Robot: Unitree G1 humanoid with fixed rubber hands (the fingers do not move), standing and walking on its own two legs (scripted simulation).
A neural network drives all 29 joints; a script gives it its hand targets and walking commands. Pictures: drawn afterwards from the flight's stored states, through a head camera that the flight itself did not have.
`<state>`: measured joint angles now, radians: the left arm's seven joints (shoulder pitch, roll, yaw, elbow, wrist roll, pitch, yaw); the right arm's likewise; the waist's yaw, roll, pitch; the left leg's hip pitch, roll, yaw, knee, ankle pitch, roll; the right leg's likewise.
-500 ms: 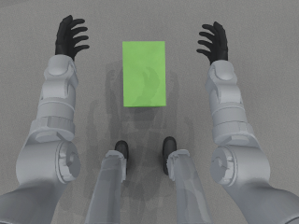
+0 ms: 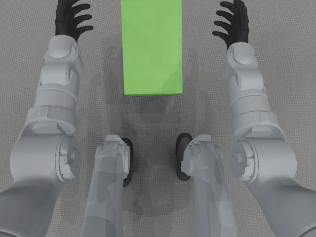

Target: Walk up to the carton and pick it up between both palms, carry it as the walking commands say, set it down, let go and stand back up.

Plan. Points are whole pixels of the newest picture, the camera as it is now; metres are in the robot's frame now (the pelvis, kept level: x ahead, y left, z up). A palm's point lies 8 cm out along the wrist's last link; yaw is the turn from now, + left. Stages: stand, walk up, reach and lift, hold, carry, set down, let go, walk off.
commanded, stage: reach and lift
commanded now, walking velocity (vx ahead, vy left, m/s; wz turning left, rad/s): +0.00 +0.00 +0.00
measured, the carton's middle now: (152, 57) +0.54 +0.02 -0.41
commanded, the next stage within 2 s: none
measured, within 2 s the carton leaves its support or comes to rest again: neither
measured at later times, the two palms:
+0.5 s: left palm (92, 53) +0.51 +0.19 -0.27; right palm (211, 56) +0.51 -0.15 -0.28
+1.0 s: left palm (99, 58) +0.51 +0.19 -0.34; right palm (205, 59) +0.52 -0.16 -0.34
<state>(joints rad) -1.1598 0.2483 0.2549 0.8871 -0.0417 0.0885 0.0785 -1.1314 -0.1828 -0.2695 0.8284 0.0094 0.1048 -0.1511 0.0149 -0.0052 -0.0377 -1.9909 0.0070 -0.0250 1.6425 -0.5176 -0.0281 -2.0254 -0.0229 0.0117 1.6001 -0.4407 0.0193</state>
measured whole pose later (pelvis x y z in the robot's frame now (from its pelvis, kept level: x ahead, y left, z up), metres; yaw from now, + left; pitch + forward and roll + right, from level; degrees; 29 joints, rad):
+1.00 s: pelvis -0.03 +0.00 -0.16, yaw +0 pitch +37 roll -1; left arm -1.48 0.37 -0.01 1.16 -0.26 0.02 0.12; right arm -1.49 -0.35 -0.03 1.18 0.28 0.01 -0.14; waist 0.01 -0.01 0.39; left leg -2.26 -0.02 -0.03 2.21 -0.60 -0.03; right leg -2.30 -0.02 0.04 2.15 -0.50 0.04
